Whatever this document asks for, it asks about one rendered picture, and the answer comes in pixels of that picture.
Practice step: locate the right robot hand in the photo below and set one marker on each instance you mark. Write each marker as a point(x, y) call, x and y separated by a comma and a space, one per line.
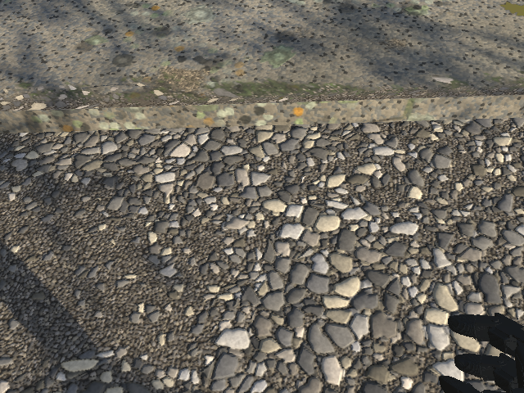
point(505, 335)

